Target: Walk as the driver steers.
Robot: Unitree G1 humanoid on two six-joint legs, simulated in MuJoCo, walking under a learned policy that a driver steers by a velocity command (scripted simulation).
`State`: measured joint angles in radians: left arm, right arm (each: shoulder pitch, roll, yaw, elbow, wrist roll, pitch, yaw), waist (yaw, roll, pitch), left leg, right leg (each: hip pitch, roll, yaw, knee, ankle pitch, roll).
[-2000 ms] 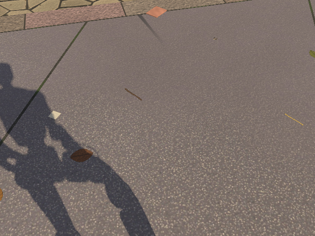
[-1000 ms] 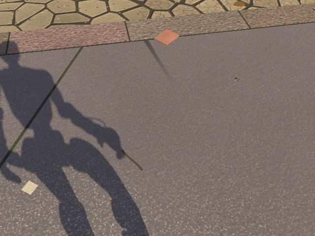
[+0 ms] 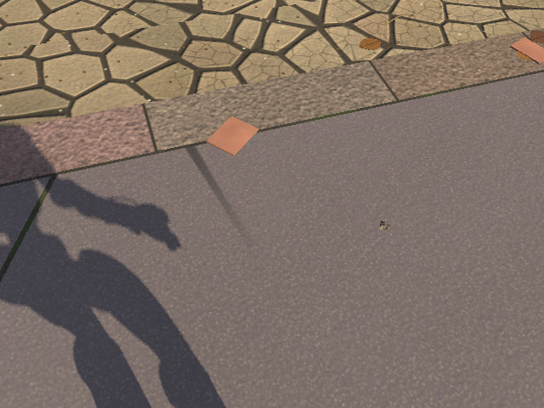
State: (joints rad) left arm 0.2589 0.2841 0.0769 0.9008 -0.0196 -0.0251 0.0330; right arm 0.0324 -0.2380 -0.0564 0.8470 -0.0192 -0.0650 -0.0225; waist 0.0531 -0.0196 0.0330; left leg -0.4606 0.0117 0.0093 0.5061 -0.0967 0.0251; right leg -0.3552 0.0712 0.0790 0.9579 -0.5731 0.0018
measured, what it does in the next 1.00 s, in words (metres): steps on the spot, turning right: right foot, then left foot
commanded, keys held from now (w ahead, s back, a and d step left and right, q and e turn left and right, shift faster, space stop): e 0.44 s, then no key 0.56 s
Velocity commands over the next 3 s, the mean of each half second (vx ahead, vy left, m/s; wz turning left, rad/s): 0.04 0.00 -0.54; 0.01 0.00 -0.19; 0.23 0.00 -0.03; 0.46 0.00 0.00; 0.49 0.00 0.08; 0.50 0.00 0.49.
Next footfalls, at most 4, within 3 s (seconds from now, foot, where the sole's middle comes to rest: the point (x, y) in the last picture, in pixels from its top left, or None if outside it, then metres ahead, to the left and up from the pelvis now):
0.36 right None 0.03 -0.14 -0.77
0.78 left None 0.11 0.08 -0.77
1.76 left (307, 404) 0.46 -0.05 -0.77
2.30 right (437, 334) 0.66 -0.39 -0.77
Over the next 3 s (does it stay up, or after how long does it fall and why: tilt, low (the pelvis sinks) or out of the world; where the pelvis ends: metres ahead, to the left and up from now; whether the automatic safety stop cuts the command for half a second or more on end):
stays up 0.92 -0.28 0.00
